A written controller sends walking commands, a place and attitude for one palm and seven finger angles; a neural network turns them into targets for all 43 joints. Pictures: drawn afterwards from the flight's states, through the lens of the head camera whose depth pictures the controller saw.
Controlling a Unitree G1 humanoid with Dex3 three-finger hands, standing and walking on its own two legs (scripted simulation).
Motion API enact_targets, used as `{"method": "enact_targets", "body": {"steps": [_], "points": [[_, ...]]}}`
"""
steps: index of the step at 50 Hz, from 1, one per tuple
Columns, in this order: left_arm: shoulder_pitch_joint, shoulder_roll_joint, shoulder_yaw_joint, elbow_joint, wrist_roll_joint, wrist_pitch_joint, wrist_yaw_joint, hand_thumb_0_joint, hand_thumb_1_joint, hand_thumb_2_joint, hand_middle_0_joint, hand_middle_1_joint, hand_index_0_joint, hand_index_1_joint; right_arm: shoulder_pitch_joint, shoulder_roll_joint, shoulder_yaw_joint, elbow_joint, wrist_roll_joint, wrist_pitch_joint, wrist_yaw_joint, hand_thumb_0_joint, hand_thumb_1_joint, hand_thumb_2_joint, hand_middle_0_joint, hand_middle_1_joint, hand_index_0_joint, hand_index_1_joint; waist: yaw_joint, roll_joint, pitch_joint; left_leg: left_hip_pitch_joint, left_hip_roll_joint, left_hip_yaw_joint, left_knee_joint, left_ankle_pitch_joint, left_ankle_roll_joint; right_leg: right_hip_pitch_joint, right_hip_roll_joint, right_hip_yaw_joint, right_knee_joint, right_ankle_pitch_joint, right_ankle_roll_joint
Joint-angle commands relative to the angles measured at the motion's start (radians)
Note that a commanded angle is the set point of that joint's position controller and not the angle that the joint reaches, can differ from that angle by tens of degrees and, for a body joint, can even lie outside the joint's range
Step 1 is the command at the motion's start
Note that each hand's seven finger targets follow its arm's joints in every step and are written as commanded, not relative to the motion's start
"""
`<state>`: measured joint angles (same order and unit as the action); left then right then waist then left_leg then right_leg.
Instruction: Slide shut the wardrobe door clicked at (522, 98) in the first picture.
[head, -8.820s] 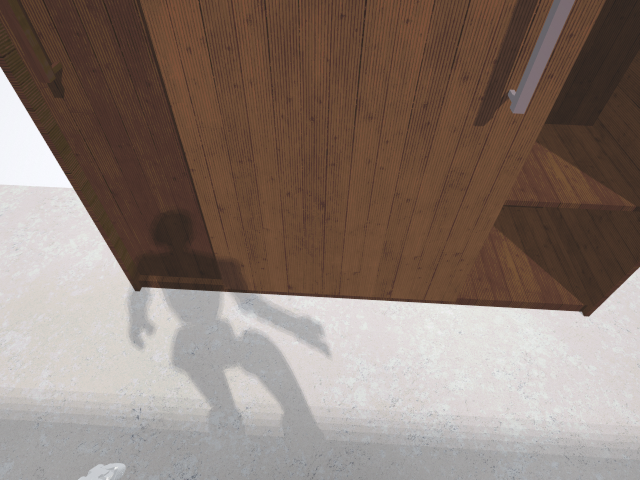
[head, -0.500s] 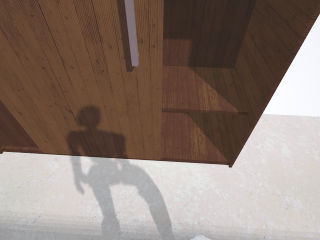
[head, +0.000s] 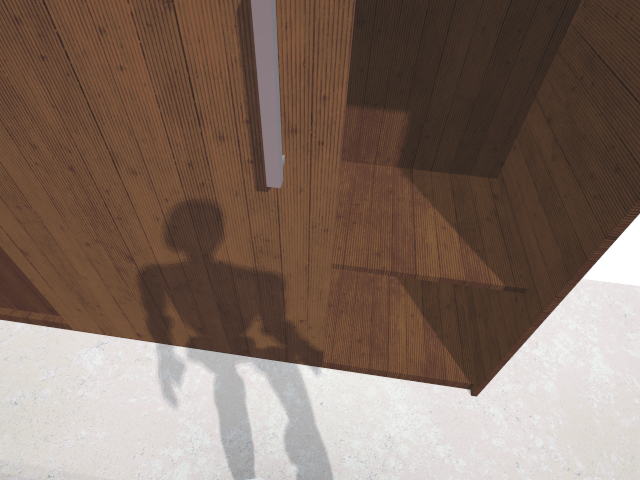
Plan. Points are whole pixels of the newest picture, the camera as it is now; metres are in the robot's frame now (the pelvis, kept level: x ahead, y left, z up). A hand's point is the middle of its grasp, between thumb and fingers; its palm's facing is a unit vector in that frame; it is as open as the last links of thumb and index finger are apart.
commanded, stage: come to a stop and stand still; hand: left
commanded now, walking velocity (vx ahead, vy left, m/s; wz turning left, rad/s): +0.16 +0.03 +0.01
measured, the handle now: (273, 87) +0.56 +0.13 +0.22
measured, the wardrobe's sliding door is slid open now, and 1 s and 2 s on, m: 0.49 0.49 0.49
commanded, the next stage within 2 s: none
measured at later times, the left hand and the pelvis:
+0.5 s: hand out of the picture +0.14 +0.19 -0.17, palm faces +0.03 -0.96 -0.28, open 7.4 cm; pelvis +0.07 -0.02 -0.01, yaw -1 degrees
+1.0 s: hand out of the picture +0.05 +0.20 -0.18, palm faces +0.05 -0.96 -0.26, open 7.4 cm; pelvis +0.05 +0.01 -0.01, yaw +1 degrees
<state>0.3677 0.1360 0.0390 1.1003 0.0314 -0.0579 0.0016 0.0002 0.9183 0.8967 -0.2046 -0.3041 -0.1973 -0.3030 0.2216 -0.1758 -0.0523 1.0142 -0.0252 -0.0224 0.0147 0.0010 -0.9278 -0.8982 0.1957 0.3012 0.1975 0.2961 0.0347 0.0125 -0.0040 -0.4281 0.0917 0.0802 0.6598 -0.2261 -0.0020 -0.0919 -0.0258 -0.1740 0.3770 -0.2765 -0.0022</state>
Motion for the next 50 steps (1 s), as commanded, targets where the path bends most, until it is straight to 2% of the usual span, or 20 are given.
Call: {"method": "enact_targets", "body": {"steps": [1, 3, 5, 8, 11, 17, 21, 23, 24, 25, 26, 27, 28, 30, 34, 44, 45, 47, 49, 50], "points": [[0.010, 0.130, 0.034, -0.042, -0.007, 0.005, 0.011, 0.000, 0.900, 0.900, -0.200, -0.300, -0.200, -0.300, 0.161, -0.064, -0.005, 0.001, 0.001, -0.035, -0.005, 0.000, -0.900, -0.900, 0.200, 0.300, 0.200, 0.300, -0.082, -0.004, 0.051, 0.328, -0.036, 0.001, -0.201, 0.047, 0.014, -0.226, -0.176, 0.109, 0.076, 0.054, -0.097], [0.050, 0.047, 0.012, -0.070, -0.019, 0.007, 0.009, 0.000, 0.900, 0.900, -0.200, -0.300, -0.200, -0.300, 0.278, -0.197, -0.020, 0.020, -0.005, -0.032, -0.029, 0.000, -0.900, -0.900, 0.200, 0.300, 0.200, 0.300, -0.089, 0.286, -0.020, 0.464, 0.289, -0.409, -0.369, 0.316, 0.168, -0.424, 0.012, 0.012, 0.522, -0.325, -0.017], [0.030, 0.054, 0.004, -0.039, -0.023, 0.025, 0.026, 0.000, 0.900, 0.900, -0.200, -0.300, -0.200, -0.300, 0.128, -0.127, 0.009, 0.003, 0.002, -0.025, -0.055, 0.000, -0.900, -0.900, 0.200, 0.300, 0.200, 0.300, -0.042, 0.187, -0.014, 0.305, 0.274, -0.338, -0.375, 0.498, 0.185, -0.344, -0.056, 0.159, 0.599, -0.284, -0.008], [0.049, 0.051, -0.007, 0.003, -0.027, 0.047, 0.032, 0.000, 0.900, 0.900, -0.200, -0.300, -0.200, -0.300, 0.037, -0.088, 0.024, 0.010, 0.011, -0.022, -0.070, 0.000, -0.900, -0.900, 0.200, 0.300, 0.200, 0.300, -0.014, 0.082, -0.042, 0.336, 0.217, -0.166, -0.325, 0.870, 0.158, -0.256, -0.066, 0.168, 0.482, -0.179, 0.031], [0.024, 0.091, 0.009, -0.029, -0.016, 0.084, 0.036, 0.000, 0.900, 0.900, -0.200, -0.300, -0.200, -0.300, 0.033, -0.131, -0.003, 0.010, 0.017, 0.002, -0.079, 0.000, -0.900, -0.900, 0.200, 0.300, 0.200, 0.300, -0.026, 0.076, -0.030, 0.347, 0.241, -0.153, -0.311, 0.933, 0.171, -0.289, -0.040, 0.158, 0.527, -0.147, 0.038], [-0.037, 0.108, 0.036, -0.109, -0.015, 0.113, 0.032, 0.000, 0.900, 0.900, -0.200, -0.300, -0.200, -0.300, -0.036, -0.155, -0.028, -0.025, 0.002, 0.031, -0.073, 0.000, -0.900, -0.900, 0.200, 0.300, 0.200, 0.300, -0.020, 0.129, -0.035, 0.305, 0.238, -0.123, -0.276, 0.735, 0.178, -0.351, -0.018, 0.199, 0.634, -0.160, 0.034], [-0.046, 0.097, 0.026, -0.133, -0.017, 0.093, 0.031, 0.000, 0.900, 0.900, -0.200, -0.300, -0.200, -0.300, -0.060, -0.166, -0.035, -0.038, -0.004, 0.038, -0.056, 0.000, -0.900, -0.900, 0.200, 0.300, 0.200, 0.300, -0.017, 0.197, -0.042, 0.280, 0.204, -0.127, -0.253, 0.582, 0.151, -0.245, -0.015, 0.137, 0.379, -0.133, 0.019], [-0.002, 0.111, 0.024, -0.117, -0.014, 0.074, 0.033, 0.000, 0.900, 0.900, -0.200, -0.300, -0.200, -0.300, -0.046, -0.159, -0.036, -0.036, 0.004, 0.043, -0.046, 0.000, -0.900, -0.900, 0.200, 0.300, 0.200, 0.300, 0.001, 0.157, -0.069, 0.251, 0.152, -0.105, -0.184, 0.429, 0.103, -0.125, -0.009, 0.112, 0.147, 0.047, 0.022], [0.014, 0.145, 0.024, -0.110, -0.008, 0.060, 0.035, 0.000, 0.900, 0.900, -0.200, -0.300, -0.200, -0.300, -0.022, -0.128, -0.032, -0.032, 0.011, 0.042, -0.039, 0.000, -0.900, -0.900, 0.200, 0.300, 0.200, 0.300, 0.005, 0.054, -0.068, 0.218, 0.084, -0.070, -0.111, 0.272, 0.048, -0.064, -0.039, 0.143, 0.013, 0.188, 0.022], [-0.010, 0.219, 0.030, -0.118, 0.000, 0.045, 0.042, 0.000, 0.900, 0.900, -0.200, -0.300, -0.200, -0.300, 0.013, -0.068, -0.023, -0.045, 0.019, 0.039, -0.032, 0.000, -0.900, -0.900, 0.200, 0.300, 0.200, 0.300, -0.018, -0.155, -0.069, 0.090, -0.017, -0.009, -0.008, -0.023, -0.014, -0.006, -0.221, 0.368, -0.015, 0.448, -0.037], [-0.019, 0.270, 0.034, -0.128, -0.006, 0.041, 0.039, 0.000, 0.900, 0.900, -0.200, -0.300, -0.200, -0.300, -0.006, -0.059, -0.021, -0.068, 0.019, 0.048, -0.030, 0.000, -0.900, -0.900, 0.200, 0.300, 0.200, 0.300, -0.007, -0.212, -0.044, 0.043, -0.077, -0.025, 0.092, -0.332, -0.033, -0.048, -0.366, 0.448, -0.018, 0.688, -0.133], [-0.007, 0.273, 0.037, -0.125, -0.008, 0.042, 0.038, 0.000, 0.900, 0.900, -0.200, -0.300, -0.200, -0.300, -0.048, -0.061, -0.021, -0.081, 0.014, 0.066, -0.037, 0.000, -0.900, -0.900, 0.200, 0.300, 0.200, 0.300, 0.013, -0.194, -0.051, 0.019, -0.081, -0.089, 0.195, -0.403, -0.029, -0.059, -0.383, 0.478, -0.011, 0.794, -0.179], [-0.029, 0.268, 0.042, -0.116, -0.007, 0.039, 0.042, 0.000, 0.900, 0.900, -0.200, -0.300, -0.200, -0.300, -0.044, -0.078, -0.022, -0.079, 0.012, 0.070, -0.040, 0.000, -0.900, -0.900, 0.200, 0.300, 0.200, 0.300, 0.000, -0.265, -0.047, -0.023, -0.081, -0.118, 0.280, -0.388, -0.031, -0.037, -0.376, 0.488, 0.008, 0.852, -0.197], [-0.081, 0.228, 0.037, -0.129, -0.010, 0.046, 0.048, 0.000, 0.900, 0.900, -0.200, -0.300, -0.200, -0.300, -0.025, -0.098, -0.028, -0.052, 0.013, 0.076, -0.035, 0.000, -0.900, -0.900, 0.200, 0.300, 0.200, 0.300, -0.013, -0.175, -0.022, -0.049, -0.072, -0.130, 0.402, -0.277, -0.042, -0.031, -0.321, 0.399, 0.022, 0.784, -0.192], [-0.063, 0.223, 0.043, -0.139, -0.009, 0.047, 0.052, 0.000, 0.900, 0.900, -0.200, -0.300, -0.200, -0.300, -0.033, -0.103, -0.030, -0.064, 0.011, 0.084, -0.021, 0.000, -0.900, -0.900, 0.200, 0.300, 0.200, 0.300, 0.002, -0.185, -0.005, -0.081, -0.079, -0.126, 0.442, -0.181, -0.062, -0.024, -0.294, 0.350, -0.012, 0.614, -0.162], [-0.055, 0.239, 0.052, -0.123, 0.004, 0.058, 0.039, 0.000, 0.900, 0.900, -0.200, -0.300, -0.200, -0.300, -0.020, -0.066, -0.010, -0.079, 0.021, 0.049, -0.021, 0.000, -0.900, -0.900, 0.200, 0.300, 0.200, 0.300, 0.009, -0.228, -0.013, 0.128, -0.103, -0.045, -0.033, -0.152, -0.038, -0.080, -0.239, 0.353, -0.049, 0.283, -0.146], [-0.033, 0.237, 0.027, -0.121, 0.011, 0.029, 0.082, 0.000, 0.900, 0.900, -0.200, -0.300, -0.200, -0.300, 0.014, -0.116, -0.008, -0.133, 0.019, 0.027, -0.021, 0.000, -0.900, -0.900, 0.200, 0.300, 0.200, 0.300, -0.053, -0.121, -0.067, 0.163, -0.118, -0.012, -0.048, -0.159, -0.047, -0.029, -0.252, 0.406, 0.082, 0.677, -0.108], [-0.075, 0.236, 0.018, -0.167, -0.009, 0.040, 0.069, 0.000, 0.900, 0.900, -0.200, -0.300, -0.200, -0.300, 0.069, -0.098, 0.007, -0.144, 0.021, 0.020, -0.020, 0.000, -0.900, -0.900, 0.200, 0.300, 0.200, 0.300, -0.064, -0.016, -0.098, 0.223, -0.067, -0.054, -0.219, -0.044, -0.002, -0.093, -0.151, 0.243, 0.179, 0.278, -0.055], [-0.034, 0.161, 0.001, -0.166, -0.017, 0.061, 0.054, 0.000, 0.900, 0.900, -0.200, -0.300, -0.200, -0.300, 0.070, -0.166, 0.011, -0.163, 0.002, 0.014, -0.021, 0.000, -0.900, -0.900, 0.200, 0.300, 0.200, 0.300, -0.024, 0.168, -0.032, 0.153, 0.096, -0.194, -0.261, 0.173, 0.066, -0.164, -0.052, 0.128, 0.219, -0.040, -0.019], [-0.021, 0.147, -0.004, -0.165, -0.013, 0.063, 0.051, 0.000, 0.900, 0.900, -0.200, -0.300, -0.200, -0.300, 0.027, -0.166, 0.014, -0.172, 0.000, 0.022, -0.025, 0.000, -0.900, -0.900, 0.200, 0.300, 0.200, 0.300, -0.011, 0.149, 0.019, 0.104, 0.084, -0.178, -0.259, 0.120, 0.084, -0.172, -0.025, 0.120, 0.192, -0.072, -0.016]]}}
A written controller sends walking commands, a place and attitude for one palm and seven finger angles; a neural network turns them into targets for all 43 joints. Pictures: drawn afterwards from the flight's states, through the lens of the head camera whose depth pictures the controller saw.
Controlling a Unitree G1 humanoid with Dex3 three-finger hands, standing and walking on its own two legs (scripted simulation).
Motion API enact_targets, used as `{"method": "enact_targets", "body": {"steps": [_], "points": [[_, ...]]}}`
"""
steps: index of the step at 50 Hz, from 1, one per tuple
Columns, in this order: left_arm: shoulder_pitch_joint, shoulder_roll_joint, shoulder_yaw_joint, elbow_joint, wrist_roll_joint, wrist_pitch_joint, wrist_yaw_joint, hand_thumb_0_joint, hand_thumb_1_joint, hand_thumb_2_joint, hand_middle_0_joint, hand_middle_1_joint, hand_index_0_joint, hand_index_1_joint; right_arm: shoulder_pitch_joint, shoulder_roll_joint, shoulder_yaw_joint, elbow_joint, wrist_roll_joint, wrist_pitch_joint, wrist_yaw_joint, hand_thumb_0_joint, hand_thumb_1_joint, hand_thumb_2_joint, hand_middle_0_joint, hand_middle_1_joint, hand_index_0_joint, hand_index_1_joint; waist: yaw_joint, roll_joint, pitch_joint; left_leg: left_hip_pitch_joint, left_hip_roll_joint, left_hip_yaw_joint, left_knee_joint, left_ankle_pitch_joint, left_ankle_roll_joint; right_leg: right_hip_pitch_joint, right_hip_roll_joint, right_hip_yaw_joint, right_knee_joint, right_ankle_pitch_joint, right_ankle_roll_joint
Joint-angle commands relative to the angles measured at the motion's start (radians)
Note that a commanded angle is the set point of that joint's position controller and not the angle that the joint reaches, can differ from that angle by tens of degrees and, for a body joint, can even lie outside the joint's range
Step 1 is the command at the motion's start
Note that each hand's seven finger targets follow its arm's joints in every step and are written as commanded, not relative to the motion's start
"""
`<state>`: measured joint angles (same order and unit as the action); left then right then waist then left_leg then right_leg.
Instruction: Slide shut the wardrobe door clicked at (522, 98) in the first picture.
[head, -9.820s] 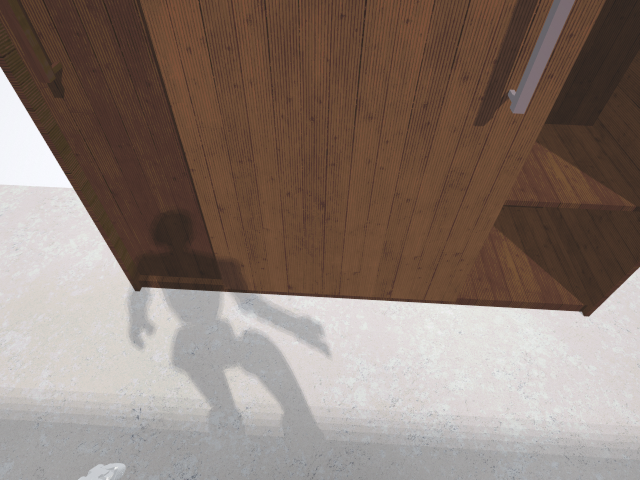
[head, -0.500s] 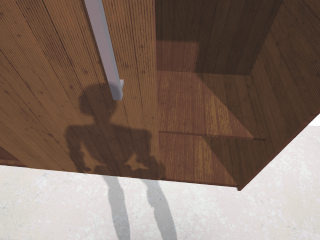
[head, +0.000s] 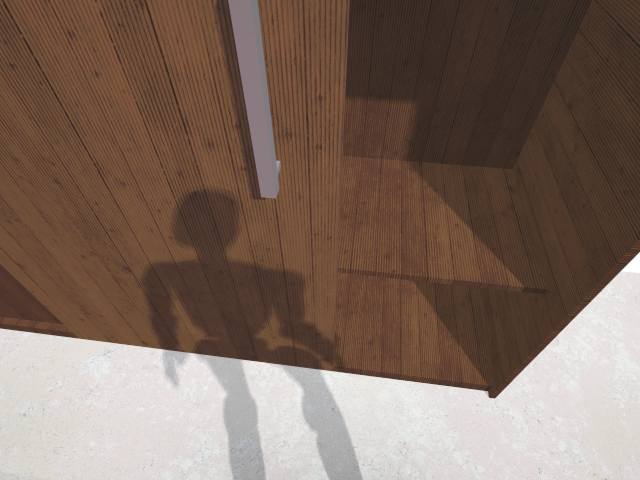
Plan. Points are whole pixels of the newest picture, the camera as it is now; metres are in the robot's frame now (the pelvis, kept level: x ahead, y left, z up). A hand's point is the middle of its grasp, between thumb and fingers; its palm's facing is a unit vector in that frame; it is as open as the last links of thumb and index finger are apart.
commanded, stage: come to a stop and stand still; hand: left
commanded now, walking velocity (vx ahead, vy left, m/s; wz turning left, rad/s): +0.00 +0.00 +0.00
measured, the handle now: (261, 89) +0.51 +0.12 +0.23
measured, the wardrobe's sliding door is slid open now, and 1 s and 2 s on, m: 0.49 0.49 0.49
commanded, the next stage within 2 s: look again from close up in 1.26 s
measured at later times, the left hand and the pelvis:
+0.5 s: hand out of the picture +0.03 +0.22 -0.16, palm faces -0.05 -0.97 -0.23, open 7.4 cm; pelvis +0.01 +0.04 +0.01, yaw -3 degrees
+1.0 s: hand out of the picture +0.04 +0.17 -0.16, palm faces -0.04 -0.98 -0.21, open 7.3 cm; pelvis +0.02 +0.00 +0.01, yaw -3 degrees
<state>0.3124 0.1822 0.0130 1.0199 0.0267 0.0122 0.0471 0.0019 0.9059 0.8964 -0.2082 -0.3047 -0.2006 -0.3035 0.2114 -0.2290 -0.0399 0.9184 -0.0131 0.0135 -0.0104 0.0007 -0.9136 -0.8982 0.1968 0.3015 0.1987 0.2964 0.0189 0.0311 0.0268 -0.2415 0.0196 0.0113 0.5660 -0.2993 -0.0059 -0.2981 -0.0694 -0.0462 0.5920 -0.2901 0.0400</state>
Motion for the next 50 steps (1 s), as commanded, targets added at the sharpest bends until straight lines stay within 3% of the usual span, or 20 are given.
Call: {"method": "enact_targets", "body": {"steps": [1, 2, 5, 6, 10, 18, 23, 29, 32, 34, 38, 46, 48, 50], "points": [[-0.002, 0.105, 0.015, -0.080, -0.003, -0.003, 0.000, 0.000, 0.900, 0.900, -0.200, -0.300, -0.200, -0.300, 0.029, -0.101, 0.005, -0.076, -0.009, -0.017, 0.001, 0.000, -0.900, -0.900, 0.200, 0.300, 0.200, 0.300, -0.009, 0.208, 0.042, -0.121, 0.124, -0.127, -0.202, 0.158, 0.077, 0.041, 0.021, -0.012, -0.015, -0.057, -0.055], [0.001, 0.112, 0.011, -0.074, -0.004, -0.002, -0.005, 0.000, 0.900, 0.900, -0.200, -0.300, -0.200, -0.300, 0.020, -0.100, 0.010, -0.072, -0.007, -0.019, -0.001, 0.000, -0.900, -0.900, 0.200, 0.300, 0.200, 0.300, -0.003, 0.206, 0.077, -0.131, 0.117, -0.125, -0.220, 0.134, 0.072, 0.034, 0.024, -0.002, -0.023, -0.042, -0.056], [0.018, 0.123, 0.004, -0.055, -0.007, -0.008, -0.017, 0.000, 0.900, 0.900, -0.200, -0.300, -0.200, -0.300, 0.036, -0.098, 0.017, -0.063, -0.002, -0.022, -0.002, 0.000, -0.900, -0.900, 0.200, 0.300, 0.200, 0.300, -0.001, 0.024, 0.073, -0.124, 0.085, -0.102, -0.230, -0.008, 0.059, 0.059, 0.002, 0.037, -0.091, 0.025, -0.062], [0.019, 0.123, 0.002, -0.054, -0.008, -0.009, -0.018, 0.000, 0.900, 0.900, -0.200, -0.300, -0.200, -0.300, 0.041, -0.102, 0.017, -0.056, -0.002, -0.024, 0.000, 0.000, -0.900, -0.900, 0.200, 0.300, 0.200, 0.300, -0.003, 0.008, 0.066, -0.116, 0.079, -0.102, -0.245, -0.065, 0.055, 0.055, -0.006, 0.049, -0.107, 0.016, -0.060], [0.017, 0.118, 0.001, -0.050, -0.004, -0.007, -0.020, 0.000, 0.900, 0.900, -0.200, -0.300, -0.200, -0.300, 0.056, -0.101, 0.017, -0.033, -0.004, -0.033, -0.001, 0.000, -0.900, -0.900, 0.200, 0.300, 0.200, 0.300, -0.003, 0.010, 0.075, -0.117, 0.086, -0.120, -0.307, -0.114, 0.058, 0.054, -0.004, 0.048, -0.106, 0.030, -0.057], [0.022, 0.115, -0.003, -0.012, -0.011, -0.021, -0.018, 0.000, 0.900, 0.900, -0.200, -0.300, -0.200, -0.300, 0.085, -0.090, 0.029, 0.034, -0.002, -0.051, -0.009, 0.000, -0.900, -0.900, 0.200, 0.300, 0.200, 0.300, -0.007, 0.003, 0.003, 0.007, 0.078, -0.068, -0.251, 0.173, 0.050, 0.088, -0.034, 0.069, -0.126, 0.165, -0.050], [0.013, 0.111, -0.004, 0.013, -0.014, -0.022, -0.014, 0.000, 0.900, 0.900, -0.200, -0.300, -0.200, -0.300, 0.102, -0.082, 0.034, 0.081, 0.000, -0.053, -0.013, 0.000, -0.900, -0.900, 0.200, 0.300, 0.200, 0.300, -0.009, -0.007, 0.005, 0.031, 0.076, -0.050, -0.229, 0.251, 0.046, 0.106, -0.040, 0.067, -0.123, 0.205, -0.047], [0.005, 0.100, -0.002, 0.034, -0.015, -0.020, -0.011, 0.000, 0.900, 0.900, -0.200, -0.300, -0.200, -0.300, 0.116, -0.062, 0.036, 0.124, 0.001, -0.052, -0.018, 0.000, -0.900, -0.900, 0.200, 0.300, 0.200, 0.300, -0.007, -0.009, 0.032, 0.026, 0.075, -0.042, -0.227, 0.256, 0.046, 0.114, -0.037, 0.062, -0.127, 0.211, -0.047], [0.011, 0.091, -0.001, 0.043, -0.014, -0.023, -0.009, 0.000, 0.900, 0.900, -0.200, -0.300, -0.200, -0.300, 0.122, -0.055, 0.034, 0.135, 0.001, -0.053, -0.019, 0.000, -0.900, -0.900, 0.200, 0.300, 0.200, 0.300, -0.011, -0.010, 0.013, 0.050, 0.074, -0.031, -0.215, 0.272, 0.043, 0.115, -0.040, 0.069, -0.127, 0.249, -0.048], [0.005, 0.091, -0.001, 0.044, -0.013, -0.025, -0.009, 0.000, 0.900, 0.900, -0.200, -0.300, -0.200, -0.300, 0.128, -0.045, 0.034, 0.143, 0.002, -0.050, -0.020, 0.000, -0.900, -0.900, 0.200, 0.300, 0.200, 0.300, -0.013, -0.040, 0.027, 0.039, 0.072, -0.032, -0.213, 0.241, 0.043, 0.117, -0.038, 0.072, -0.133, 0.247, -0.050], [0.010, 0.082, 0.000, 0.052, -0.014, -0.029, -0.008, 0.000, 0.900, 0.900, -0.200, -0.300, -0.200, -0.300, 0.126, -0.038, 0.033, 0.156, 0.001, -0.051, -0.021, 0.000, -0.900, -0.900, 0.200, 0.300, 0.200, 0.300, -0.015, -0.028, 0.009, 0.067, 0.073, -0.019, -0.203, 0.258, 0.038, 0.112, -0.040, 0.081, -0.135, 0.288, -0.053], [0.012, 0.085, -0.001, 0.060, -0.013, -0.037, -0.008, 0.000, 0.900, 0.900, -0.200, -0.300, -0.200, -0.300, 0.118, -0.026, 0.033, 0.169, 0.002, -0.044, -0.021, 0.000, -0.900, -0.900, 0.200, 0.300, 0.200, 0.300, -0.019, -0.074, 0.014, 0.074, 0.072, -0.005, -0.195, 0.210, 0.026, 0.107, -0.045, 0.103, -0.164, 0.319, -0.061], [0.015, 0.086, 0.000, 0.060, -0.014, -0.039, -0.008, 0.000, 0.900, 0.900, -0.200, -0.300, -0.200, -0.300, 0.119, -0.027, 0.034, 0.175, 0.002, -0.047, -0.021, 0.000, -0.900, -0.900, 0.200, 0.300, 0.200, 0.300, -0.019, -0.055, -0.006, 0.086, 0.073, -0.003, -0.193, 0.231, 0.024, 0.121, -0.046, 0.103, -0.163, 0.342, -0.063], [0.014, 0.086, -0.001, 0.061, -0.014, -0.038, -0.008, 0.000, 0.900, 0.900, -0.200, -0.300, -0.200, -0.300, 0.114, -0.023, 0.034, 0.176, 0.003, -0.043, -0.021, 0.000, -0.900, -0.900, 0.200, 0.300, 0.200, 0.300, -0.020, -0.058, 0.020, 0.068, 0.071, -0.001, -0.195, 0.199, 0.021, 0.110, -0.045, 0.107, -0.177, 0.314, -0.065]]}}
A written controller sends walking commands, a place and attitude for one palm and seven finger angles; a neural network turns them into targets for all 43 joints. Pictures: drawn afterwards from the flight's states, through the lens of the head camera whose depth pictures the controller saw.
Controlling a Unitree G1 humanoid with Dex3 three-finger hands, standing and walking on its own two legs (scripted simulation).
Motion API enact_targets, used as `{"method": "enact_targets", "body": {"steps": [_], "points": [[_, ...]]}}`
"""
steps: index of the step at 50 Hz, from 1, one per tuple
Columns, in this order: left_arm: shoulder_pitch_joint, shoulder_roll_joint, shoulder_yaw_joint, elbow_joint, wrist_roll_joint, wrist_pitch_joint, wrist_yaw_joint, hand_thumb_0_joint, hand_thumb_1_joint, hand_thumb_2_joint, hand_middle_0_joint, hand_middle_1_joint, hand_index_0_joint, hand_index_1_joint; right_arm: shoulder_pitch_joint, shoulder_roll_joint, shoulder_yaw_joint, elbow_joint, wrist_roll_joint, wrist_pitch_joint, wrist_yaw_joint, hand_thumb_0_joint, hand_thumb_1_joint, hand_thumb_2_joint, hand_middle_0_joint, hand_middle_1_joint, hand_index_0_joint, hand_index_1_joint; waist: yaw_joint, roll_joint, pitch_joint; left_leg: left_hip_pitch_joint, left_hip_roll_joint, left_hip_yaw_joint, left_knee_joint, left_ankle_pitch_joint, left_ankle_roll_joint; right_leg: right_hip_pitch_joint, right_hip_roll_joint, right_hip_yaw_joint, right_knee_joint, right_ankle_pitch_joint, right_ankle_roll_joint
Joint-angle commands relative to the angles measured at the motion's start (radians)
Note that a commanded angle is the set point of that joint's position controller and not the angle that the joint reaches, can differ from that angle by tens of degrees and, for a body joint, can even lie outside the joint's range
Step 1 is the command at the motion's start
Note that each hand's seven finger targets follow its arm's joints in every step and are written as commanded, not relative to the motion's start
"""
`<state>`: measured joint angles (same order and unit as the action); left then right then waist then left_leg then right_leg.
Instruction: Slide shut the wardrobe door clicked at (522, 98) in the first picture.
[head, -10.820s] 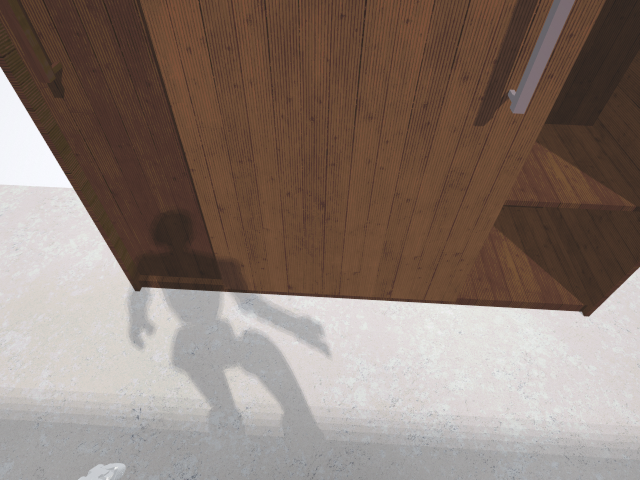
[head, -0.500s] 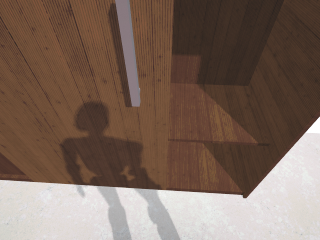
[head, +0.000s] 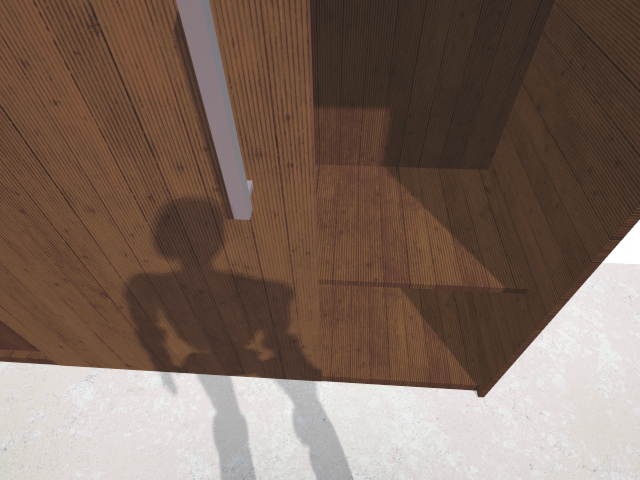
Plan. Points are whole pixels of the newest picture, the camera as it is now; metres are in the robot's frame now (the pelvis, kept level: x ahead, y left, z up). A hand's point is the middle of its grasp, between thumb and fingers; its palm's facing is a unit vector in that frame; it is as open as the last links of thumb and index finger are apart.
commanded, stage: come to a stop and stand still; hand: left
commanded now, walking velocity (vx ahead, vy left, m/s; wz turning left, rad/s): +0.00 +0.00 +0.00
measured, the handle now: (226, 112) +0.48 +0.15 +0.22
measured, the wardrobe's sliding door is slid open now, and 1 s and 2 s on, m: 0.49 0.49 0.49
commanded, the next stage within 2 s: look again from close up in 0.26 s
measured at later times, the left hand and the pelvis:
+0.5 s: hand out of the picture +0.00 +0.16 -0.17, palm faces +0.04 -0.98 -0.19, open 7.3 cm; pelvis +0.00 -0.02 +0.00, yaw +1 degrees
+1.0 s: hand out of the picture -0.02 +0.15 -0.17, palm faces +0.05 -0.98 -0.16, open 7.4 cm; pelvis +0.00 -0.01 +0.00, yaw +1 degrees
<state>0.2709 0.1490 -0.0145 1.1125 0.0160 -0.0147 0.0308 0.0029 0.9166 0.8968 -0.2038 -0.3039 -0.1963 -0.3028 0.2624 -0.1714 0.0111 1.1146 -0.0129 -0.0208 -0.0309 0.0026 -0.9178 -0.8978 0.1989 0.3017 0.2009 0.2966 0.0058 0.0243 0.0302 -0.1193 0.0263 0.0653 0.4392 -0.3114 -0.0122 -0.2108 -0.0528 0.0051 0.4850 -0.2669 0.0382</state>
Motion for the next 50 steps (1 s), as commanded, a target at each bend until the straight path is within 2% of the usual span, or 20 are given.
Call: {"method": "enact_targets", "body": {"steps": [1, 3, 5, 8, 10, 13, 15, 18, 19, 28, 29, 33, 35, 38, 40, 42, 44, 48, 50], "points": [[0.056, 0.122, 0.026, -0.032, -0.003, -0.012, 0.008, 0.000, 0.900, 0.900, -0.200, -0.300, -0.200, -0.300, 0.064, -0.083, -0.016, -0.020, 0.003, -0.010, 0.000, 0.000, -0.900, -0.900, 0.200, 0.300, 0.200, 0.300, -0.006, -0.049, 0.005, -0.046, 0.066, -0.054, -0.067, 0.224, 0.026, 0.028, -0.060, 0.055, -0.068, 0.302, -0.063], [0.059, 0.120, 0.026, -0.030, -0.005, -0.013, 0.008, 0.000, 0.900, 0.900, -0.200, -0.300, -0.200, -0.300, 0.065, -0.085, -0.016, -0.017, 0.002, -0.011, -0.002, 0.000, -0.900, -0.900, 0.200, 0.300, 0.200, 0.300, -0.006, -0.037, -0.010, -0.031, 0.071, -0.054, -0.066, 0.249, 0.025, 0.035, -0.059, 0.052, -0.066, 0.324, -0.064], [0.057, 0.119, 0.026, -0.032, -0.004, -0.012, 0.008, 0.000, 0.900, 0.900, -0.200, -0.300, -0.200, -0.300, 0.065, -0.081, -0.015, -0.015, 0.003, -0.009, -0.001, 0.000, -0.900, -0.900, 0.200, 0.300, 0.200, 0.300, -0.006, -0.040, 0.016, -0.051, 0.068, -0.055, -0.071, 0.221, 0.024, 0.031, -0.057, 0.052, -0.077, 0.294, -0.064], [0.066, 0.121, 0.027, -0.030, -0.004, -0.014, 0.007, 0.000, 0.900, 0.900, -0.200, -0.300, -0.200, -0.300, 0.064, -0.083, -0.015, -0.014, 0.003, -0.010, -0.002, 0.000, -0.900, -0.900, 0.200, 0.300, 0.200, 0.300, -0.005, -0.038, -0.011, -0.031, 0.071, -0.052, -0.067, 0.240, 0.022, 0.044, -0.060, 0.052, -0.078, 0.326, -0.065], [0.064, 0.118, 0.027, -0.030, -0.004, -0.014, 0.007, 0.000, 0.900, 0.900, -0.200, -0.300, -0.200, -0.300, 0.065, -0.081, -0.015, -0.012, 0.003, -0.008, -0.002, 0.000, -0.900, -0.900, 0.200, 0.300, 0.200, 0.300, -0.005, -0.052, 0.005, -0.041, 0.070, -0.053, -0.065, 0.229, 0.021, 0.042, -0.055, 0.051, -0.084, 0.319, -0.065], [0.067, 0.116, 0.027, -0.031, -0.005, -0.013, 0.007, 0.000, 0.900, 0.900, -0.200, -0.300, -0.200, -0.300, 0.068, -0.080, -0.013, -0.010, 0.002, -0.009, -0.002, 0.000, -0.900, -0.900, 0.200, 0.300, 0.200, 0.300, -0.003, -0.025, 0.008, -0.038, 0.074, -0.053, -0.074, 0.231, 0.019, 0.039, -0.054, 0.047, -0.088, 0.300, -0.066], [0.065, 0.115, 0.027, -0.031, -0.005, -0.012, 0.007, 0.000, 0.900, 0.900, -0.200, -0.300, -0.200, -0.300, 0.072, -0.077, -0.012, -0.009, 0.003, -0.006, -0.002, 0.000, -0.900, -0.900, 0.200, 0.300, 0.200, 0.300, -0.003, -0.038, 0.025, -0.053, 0.072, -0.055, -0.077, 0.214, 0.019, 0.038, -0.050, 0.044, -0.095, 0.278, -0.065], [0.068, 0.115, 0.028, -0.031, -0.005, -0.012, 0.006, 0.000, 0.900, 0.900, -0.200, -0.300, -0.200, -0.300, 0.080, -0.075, -0.012, -0.006, 0.003, -0.009, -0.003, 0.000, -0.900, -0.900, 0.200, 0.300, 0.200, 0.300, -0.002, -0.023, 0.017, -0.050, 0.075, -0.055, -0.080, 0.225, 0.018, 0.046, -0.050, 0.041, -0.094, 0.280, -0.066], [0.063, 0.111, 0.029, -0.029, -0.005, -0.009, 0.006, 0.000, 0.900, 0.900, -0.200, -0.300, -0.200, -0.300, 0.080, -0.069, -0.011, -0.004, 0.004, -0.006, -0.004, 0.000, -0.900, -0.900, 0.200, 0.300, 0.200, 0.300, -0.002, -0.032, 0.042, -0.069, 0.075, -0.057, -0.087, 0.197, 0.019, 0.041, -0.045, 0.036, -0.102, 0.245, -0.066], [0.085, 0.103, 0.029, -0.028, -0.006, -0.012, 0.005, 0.000, 0.900, 0.900, -0.200, -0.300, -0.200, -0.300, 0.103, -0.066, -0.010, -0.004, 0.003, -0.010, -0.004, 0.000, -0.900, -0.900, 0.200, 0.300, 0.200, 0.300, 0.001, -0.025, 0.011, -0.058, 0.074, -0.063, -0.084, 0.223, 0.020, 0.054, -0.046, 0.032, -0.099, 0.255, -0.067], [0.077, 0.103, 0.028, -0.026, -0.006, -0.010, 0.005, 0.000, 0.900, 0.900, -0.200, -0.300, -0.200, -0.300, 0.103, -0.061, -0.010, -0.001, 0.005, -0.008, -0.004, 0.000, -0.900, -0.900, 0.200, 0.300, 0.200, 0.300, 0.002, -0.030, 0.042, -0.077, 0.073, -0.065, -0.091, 0.203, 0.021, 0.050, -0.044, 0.024, -0.106, 0.227, -0.066], [0.089, 0.095, 0.027, -0.025, -0.006, -0.010, 0.005, 0.000, 0.900, 0.900, -0.200, -0.300, -0.200, -0.300, 0.113, -0.060, -0.010, -0.001, 0.004, -0.009, -0.005, 0.000, -0.900, -0.900, 0.200, 0.300, 0.200, 0.300, 0.001, -0.017, 0.034, -0.068, 0.073, -0.066, -0.089, 0.210, 0.021, 0.042, -0.043, 0.029, -0.104, 0.226, -0.066], [0.092, 0.092, 0.027, -0.024, -0.005, -0.009, 0.005, 0.000, 0.900, 0.900, -0.200, -0.300, -0.200, -0.300, 0.113, -0.055, -0.011, -0.001, 0.004, -0.007, -0.004, 0.000, -0.900, -0.900, 0.200, 0.300, 0.200, 0.300, 0.002, -0.024, 0.056, -0.084, 0.071, -0.066, -0.093, 0.191, 0.021, 0.032, -0.041, 0.029, -0.109, 0.201, -0.065], [0.102, 0.088, 0.027, -0.021, -0.005, -0.011, 0.005, 0.000, 0.900, 0.900, -0.200, -0.300, -0.200, -0.300, 0.120, -0.053, -0.011, -0.002, 0.004, -0.012, -0.005, 0.000, -0.900, -0.900, 0.200, 0.300, 0.200, 0.300, 0.003, -0.020, 0.025, -0.065, 0.073, -0.069, -0.090, 0.216, 0.024, 0.043, -0.043, 0.026, -0.103, 0.223, -0.066], [0.100, 0.087, 0.026, -0.021, -0.004, -0.009, 0.005, 0.000, 0.900, 0.900, -0.200, -0.300, -0.200, -0.300, 0.120, -0.051, -0.010, 0.000, 0.005, -0.010, -0.005, 0.000, -0.900, -0.900, 0.200, 0.300, 0.200, 0.300, 0.003, -0.022, 0.054, -0.084, 0.072, -0.069, -0.096, 0.199, 0.023, 0.034, -0.040, 0.026, -0.105, 0.204, -0.065], [0.108, 0.083, 0.028, -0.019, -0.004, -0.011, 0.006, 0.000, 0.900, 0.900, -0.200, -0.300, -0.200, -0.300, 0.127, -0.049, -0.011, -0.001, 0.004, -0.012, -0.006, 0.000, -0.900, -0.900, 0.200, 0.300, 0.200, 0.300, 0.002, -0.019, 0.031, -0.069, 0.074, -0.069, -0.092, 0.220, 0.024, 0.042, -0.042, 0.025, -0.101, 0.223, -0.067], [0.105, 0.082, 0.027, -0.015, -0.004, -0.009, 0.006, 0.000, 0.900, 0.900, -0.200, -0.300, -0.200, -0.300, 0.125, -0.046, -0.012, -0.001, 0.005, -0.010, -0.006, 0.000, -0.900, -0.900, 0.200, 0.300, 0.200, 0.300, 0.004, -0.021, 0.054, -0.081, 0.073, -0.069, -0.095, 0.201, 0.025, 0.034, -0.040, 0.020, -0.106, 0.200, -0.065], [0.116, 0.077, 0.027, -0.013, -0.003, -0.010, 0.006, 0.000, 0.900, 0.900, -0.200, -0.300, -0.200, -0.300, 0.131, -0.046, -0.012, 0.002, 0.004, -0.013, -0.007, 0.000, -0.900, -0.900, 0.200, 0.300, 0.200, 0.300, 0.003, -0.011, 0.035, -0.067, 0.074, -0.068, -0.094, 0.222, 0.025, 0.036, -0.041, 0.023, -0.100, 0.215, -0.065], [0.115, 0.076, 0.027, -0.012, -0.003, -0.009, 0.006, 0.000, 0.900, 0.900, -0.200, -0.300, -0.200, -0.300, 0.129, -0.044, -0.011, 0.000, 0.005, -0.012, -0.007, 0.000, -0.900, -0.900, 0.200, 0.300, 0.200, 0.300, 0.004, -0.021, 0.053, -0.083, 0.072, -0.070, -0.097, 0.206, 0.024, 0.032, -0.040, 0.023, -0.103, 0.201, -0.064]]}}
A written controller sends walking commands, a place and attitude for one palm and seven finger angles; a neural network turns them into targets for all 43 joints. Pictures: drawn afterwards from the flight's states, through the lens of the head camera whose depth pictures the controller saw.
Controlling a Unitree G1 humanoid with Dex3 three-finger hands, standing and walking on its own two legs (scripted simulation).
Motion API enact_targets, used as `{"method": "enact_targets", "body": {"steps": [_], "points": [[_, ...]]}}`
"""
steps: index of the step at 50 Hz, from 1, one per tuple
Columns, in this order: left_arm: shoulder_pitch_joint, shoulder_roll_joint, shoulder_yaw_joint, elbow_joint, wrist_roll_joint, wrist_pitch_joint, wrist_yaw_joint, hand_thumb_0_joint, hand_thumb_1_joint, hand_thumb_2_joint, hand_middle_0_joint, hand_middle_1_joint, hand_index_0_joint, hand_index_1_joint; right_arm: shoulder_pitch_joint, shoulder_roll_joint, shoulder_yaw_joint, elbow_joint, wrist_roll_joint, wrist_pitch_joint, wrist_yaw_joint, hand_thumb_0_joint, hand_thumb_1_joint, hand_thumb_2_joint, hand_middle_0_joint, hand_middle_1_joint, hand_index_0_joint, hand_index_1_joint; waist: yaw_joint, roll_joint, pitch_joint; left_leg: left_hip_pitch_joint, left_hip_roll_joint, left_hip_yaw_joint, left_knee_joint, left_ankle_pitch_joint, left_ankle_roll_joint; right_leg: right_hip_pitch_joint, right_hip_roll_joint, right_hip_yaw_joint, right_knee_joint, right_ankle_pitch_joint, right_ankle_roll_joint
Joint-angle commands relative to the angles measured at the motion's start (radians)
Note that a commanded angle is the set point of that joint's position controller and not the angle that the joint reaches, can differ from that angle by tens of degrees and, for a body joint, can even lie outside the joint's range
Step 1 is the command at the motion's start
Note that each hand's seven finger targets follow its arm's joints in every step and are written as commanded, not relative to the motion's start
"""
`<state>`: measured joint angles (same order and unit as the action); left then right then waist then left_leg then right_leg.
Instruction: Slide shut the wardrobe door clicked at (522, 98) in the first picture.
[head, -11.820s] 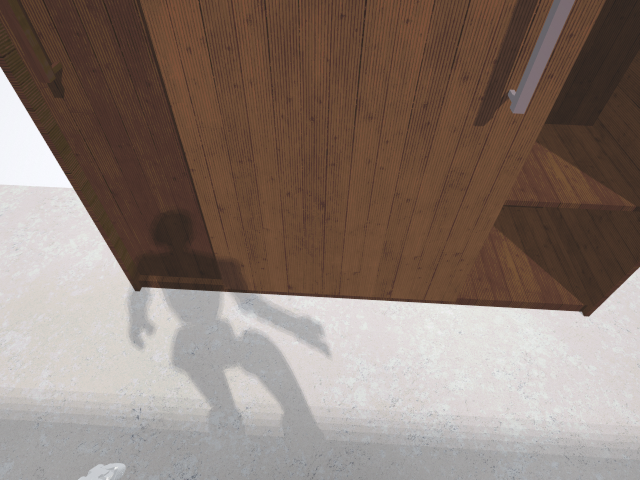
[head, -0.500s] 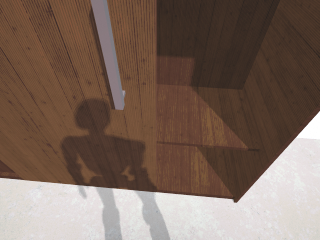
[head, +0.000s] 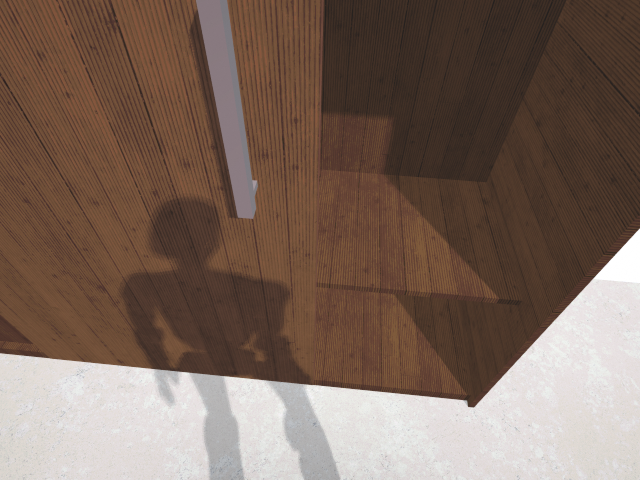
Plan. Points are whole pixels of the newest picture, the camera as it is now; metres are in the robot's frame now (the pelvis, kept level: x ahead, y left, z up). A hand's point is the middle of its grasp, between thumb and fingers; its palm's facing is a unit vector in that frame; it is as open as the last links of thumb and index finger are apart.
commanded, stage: look again from close up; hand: left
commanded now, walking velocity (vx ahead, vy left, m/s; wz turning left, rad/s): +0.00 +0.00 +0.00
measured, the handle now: (236, 112) +0.49 +0.15 +0.22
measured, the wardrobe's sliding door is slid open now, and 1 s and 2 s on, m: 0.49 0.49 0.49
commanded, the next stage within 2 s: raise the hand with hooked fingers in 0.04 s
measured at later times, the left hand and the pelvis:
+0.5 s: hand (204, 429) +0.17 +0.14 +0.02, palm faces -0.09 -1.00 -0.03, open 8.2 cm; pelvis -0.03 -0.01 -0.04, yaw +1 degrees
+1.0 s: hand (119, 388) +0.19 +0.22 +0.08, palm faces +0.01 -0.99 -0.11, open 11.2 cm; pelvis -0.03 +0.00 -0.03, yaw +2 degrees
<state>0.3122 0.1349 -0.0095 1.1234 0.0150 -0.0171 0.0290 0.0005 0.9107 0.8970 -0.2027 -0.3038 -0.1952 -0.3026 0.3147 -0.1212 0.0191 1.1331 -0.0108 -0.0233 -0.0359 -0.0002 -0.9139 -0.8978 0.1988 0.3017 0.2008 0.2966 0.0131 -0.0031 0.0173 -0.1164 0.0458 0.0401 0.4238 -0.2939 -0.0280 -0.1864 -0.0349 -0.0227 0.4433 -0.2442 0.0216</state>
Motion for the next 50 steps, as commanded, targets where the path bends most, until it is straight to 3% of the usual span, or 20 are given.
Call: {"method": "enact_targets", "body": {"steps": [1, 6, 7, 8, 9, 10, 11, 12, 14, 17, 19, 20, 21, 24, 29, 32, 34, 39, 44, 50], "points": [[0.076, 0.091, 0.021, -0.022, -0.002, -0.008, 0.008, 0.000, 0.900, 0.900, -0.200, -0.300, -0.200, -0.300, 0.078, -0.094, -0.019, -0.017, 0.003, -0.010, -0.002, 0.000, -0.900, -0.900, 0.200, 0.300, 0.200, 0.300, -0.003, 0.008, 0.063, -0.082, 0.052, -0.047, -0.082, 0.195, 0.040, 0.009, -0.058, 0.052, -0.061, 0.183, -0.048], [0.080, 0.086, 0.021, -0.019, -0.002, -0.007, 0.009, 0.000, 0.900, 0.900, -0.200, -0.300, -0.200, -0.300, 0.078, -0.091, -0.020, -0.016, 0.003, -0.010, -0.003, 0.000, -0.900, -0.900, 0.200, 0.300, 0.200, 0.300, -0.001, 0.007, 0.069, -0.080, 0.053, -0.048, -0.082, 0.199, 0.041, 0.005, -0.058, 0.050, -0.061, 0.182, -0.047], [0.114, 0.137, 0.025, 0.016, 0.007, -0.031, 0.048, 0.000, 0.900, 0.900, -0.200, -0.300, -0.200, -0.300, -0.041, -0.145, -0.034, -0.091, 0.009, -0.016, 0.010, 0.000, -0.900, -0.900, 0.200, 0.300, 0.200, 0.300, 0.021, -0.018, 0.099, -0.172, 0.062, -0.005, 0.133, 0.269, 0.008, -0.004, -0.129, 0.093, -0.034, 0.584, -0.037], [-0.618, 0.281, 0.049, -1.574, -0.212, -0.241, 0.024, 0.000, 0.877, 0.890, -0.202, -0.315, -0.202, -0.315, -0.017, -0.306, -0.046, -0.440, 0.050, -0.172, -0.034, 0.000, -0.900, -0.900, 0.200, 0.300, 0.200, 0.300, -0.105, 0.192, -0.409, 0.096, -0.034, -0.008, -0.004, 0.343, 0.047, 0.126, -0.029, 0.025, 0.051, 0.433, -0.047], [-0.523, 0.366, 0.152, -1.565, -0.170, -0.227, 0.095, 0.000, 0.853, 0.880, -0.203, -0.330, -0.203, -0.330, -0.156, -0.208, -0.017, -0.383, 0.063, -0.260, -0.075, 0.000, -0.900, -0.900, 0.200, 0.300, 0.200, 0.300, -0.066, 0.248, -0.316, 0.066, -0.019, 0.037, 0.017, 0.329, 0.052, 0.032, 0.025, -0.011, 0.103, 0.231, -0.051], [0.036, 0.057, -0.005, -1.203, -0.126, -0.059, 0.111, 0.000, 0.830, 0.870, -0.205, -0.345, -0.205, -0.345, -0.080, -0.168, -0.047, -0.399, 0.059, -0.315, -0.061, 0.000, -0.900, -0.900, 0.200, 0.300, 0.200, 0.300, -0.041, 0.234, -0.255, -0.005, -0.002, 0.010, -0.009, 0.379, 0.048, -0.054, 0.029, -0.078, 0.117, 0.083, -0.052], [0.079, -0.062, -0.083, -1.193, -0.167, 0.003, 0.108, 0.000, 0.807, 0.860, -0.207, -0.360, -0.207, -0.360, -0.067, -0.180, -0.048, -0.373, 0.080, -0.338, -0.060, 0.000, -0.900, -0.900, 0.200, 0.300, 0.200, 0.300, -0.055, 0.135, -0.160, -0.074, -0.018, -0.024, 0.018, 0.292, 0.030, -0.087, 0.023, -0.097, 0.100, 0.084, -0.035], [-0.002, -0.054, -0.108, -1.363, -0.184, -0.040, 0.089, 0.000, 0.783, 0.850, -0.208, -0.375, -0.208, -0.375, -0.084, -0.209, -0.059, -0.436, 0.077, -0.365, -0.069, 0.000, -0.900, -0.900, 0.200, 0.300, 0.200, 0.300, -0.062, 0.096, -0.097, -0.106, -0.021, -0.039, 0.038, 0.211, 0.030, -0.100, 0.018, -0.092, 0.080, 0.081, -0.026], [0.050, 0.010, -0.042, -1.302, -0.158, -0.111, 0.058, 0.000, 0.737, 0.830, -0.212, -0.405, -0.212, -0.405, -0.075, -0.236, -0.077, -0.486, 0.047, -0.395, -0.064, 0.000, -0.900, -0.900, 0.200, 0.300, 0.200, 0.300, -0.086, -0.079, -0.055, -0.216, -0.054, -0.048, 0.107, 0.112, 0.037, -0.179, 0.026, -0.105, 0.089, -0.005, -0.024], [0.303, -0.023, 0.035, -1.068, -0.197, -0.291, -0.094, 0.000, 0.667, 0.800, -0.217, -0.450, -0.217, -0.450, -0.119, -0.224, -0.106, -0.556, 0.024, -0.389, -0.023, 0.000, -0.900, -0.900, 0.200, 0.300, 0.200, 0.300, 0.006, -0.311, 0.005, -0.410, -0.058, -0.028, 0.207, 0.005, 0.019, -0.296, 0.024, -0.086, 0.152, -0.163, -0.025], [0.383, 0.073, 0.170, -0.996, -0.227, -0.432, -0.234, 0.000, 0.620, 0.780, -0.220, -0.480, -0.220, -0.480, -0.133, -0.234, -0.129, -0.607, 0.032, -0.358, 0.017, 0.000, -0.900, -0.900, 0.200, 0.300, 0.200, 0.300, 0.054, -0.222, -0.032, -0.472, -0.070, -0.011, 0.272, 0.027, -0.001, -0.262, 0.014, -0.053, 0.231, -0.095, -0.051], [0.341, 0.121, 0.199, -1.052, -0.235, -0.501, -0.309, 0.000, 0.597, 0.770, -0.222, -0.495, -0.222, -0.495, -0.158, -0.246, -0.131, -0.653, 0.028, -0.346, 0.034, 0.000, -0.900, -0.900, 0.200, 0.300, 0.200, 0.300, 0.045, -0.134, -0.073, -0.475, -0.077, 0.001, 0.307, 0.043, 0.000, -0.256, 0.008, -0.037, 0.263, -0.046, -0.058], [0.351, 0.189, 0.267, -1.064, -0.227, -0.511, -0.339, 0.000, 0.573, 0.760, -0.223, -0.510, -0.223, -0.510, -0.182, -0.243, -0.137, -0.695, 0.037, -0.330, 0.035, 0.000, -0.900, -0.900, 0.200, 0.300, 0.200, 0.300, 0.068, -0.101, -0.109, -0.496, -0.079, 0.018, 0.324, 0.042, 0.011, -0.246, 0.002, -0.021, 0.283, -0.025, -0.058], [0.278, 0.205, 0.294, -1.251, -0.268, -0.433, -0.343, 0.000, 0.503, 0.730, -0.228, -0.555, -0.228, -0.555, -0.200, -0.227, -0.127, -0.788, 0.049, -0.270, 0.021, 0.000, -0.900, -0.900, 0.200, 0.300, 0.200, 0.300, 0.082, -0.006, -0.176, -0.486, -0.088, 0.027, 0.327, 0.019, 0.026, -0.214, 0.006, -0.003, 0.290, -0.042, -0.050], [-0.033, 0.209, 0.252, -1.575, -0.280, -0.450, -0.272, 0.000, 0.387, 0.680, -0.237, -0.630, -0.237, -0.630, -0.113, -0.216, -0.093, -0.801, 0.039, -0.256, -0.014, 0.000, -0.900, -0.900, 0.200, 0.300, 0.200, 0.300, -0.025, 0.070, -0.218, -0.406, -0.061, -0.023, 0.363, 0.061, 0.043, -0.290, 0.039, -0.019, 0.311, 0.025, -0.035], [-0.096, 0.180, 0.172, -1.573, -0.279, -0.488, -0.314, 0.000, 0.317, 0.650, -0.242, -0.675, -0.242, -0.675, -0.101, -0.226, -0.076, -0.757, 0.043, -0.292, -0.028, 0.000, -0.900, -0.900, 0.200, 0.300, 0.200, 0.300, -0.074, 0.118, -0.209, -0.359, -0.049, -0.045, 0.377, 0.040, 0.046, -0.346, 0.044, -0.028, 0.300, 0.007, -0.033], [-0.143, 0.202, 0.158, -1.481, -0.290, -0.456, -0.362, 0.000, 0.270, 0.630, -0.245, -0.705, -0.245, -0.705, -0.099, -0.244, -0.062, -0.728, 0.054, -0.309, -0.038, 0.000, -0.900, -0.900, 0.200, 0.300, 0.200, 0.300, -0.094, 0.069, -0.162, -0.376, -0.047, -0.062, 0.366, -0.011, 0.050, -0.339, 0.046, -0.018, 0.264, -0.047, -0.029], [-0.070, 0.333, 0.335, -1.333, -0.317, -0.277, -0.417, 0.000, 0.153, 0.580, -0.253, -0.780, -0.253, -0.780, -0.147, -0.252, -0.051, -0.711, 0.068, -0.323, -0.053, 0.000, -0.900, -0.900, 0.200, 0.300, 0.200, 0.300, -0.013, 0.036, -0.228, -0.362, -0.051, -0.063, 0.291, 0.010, 0.050, -0.194, 0.026, -0.012, 0.198, -0.062, -0.027], [-0.050, 0.356, 0.438, -1.370, -0.384, -0.198, -0.398, 0.000, 0.037, 0.530, -0.262, -0.855, -0.262, -0.855, -0.183, -0.233, -0.031, -0.720, 0.062, -0.330, -0.047, 0.000, -0.900, -0.900, 0.200, 0.300, 0.200, 0.300, 0.037, 0.000, -0.228, -0.335, -0.055, -0.054, 0.229, 0.113, 0.041, -0.087, 0.028, -0.037, 0.170, 0.053, -0.023], [-0.119, 0.339, 0.405, -1.423, -0.386, -0.195, -0.403, 0.000, -0.103, 0.470, -0.272, -0.945, -0.272, -0.945, -0.153, -0.245, -0.032, -0.705, 0.070, -0.375, -0.042, 0.000, -0.900, -0.900, 0.200, 0.300, 0.200, 0.300, 0.018, 0.030, -0.177, -0.262, -0.053, -0.042, 0.165, 0.123, 0.041, -0.091, 0.035, -0.055, 0.125, 0.080, -0.020]]}}
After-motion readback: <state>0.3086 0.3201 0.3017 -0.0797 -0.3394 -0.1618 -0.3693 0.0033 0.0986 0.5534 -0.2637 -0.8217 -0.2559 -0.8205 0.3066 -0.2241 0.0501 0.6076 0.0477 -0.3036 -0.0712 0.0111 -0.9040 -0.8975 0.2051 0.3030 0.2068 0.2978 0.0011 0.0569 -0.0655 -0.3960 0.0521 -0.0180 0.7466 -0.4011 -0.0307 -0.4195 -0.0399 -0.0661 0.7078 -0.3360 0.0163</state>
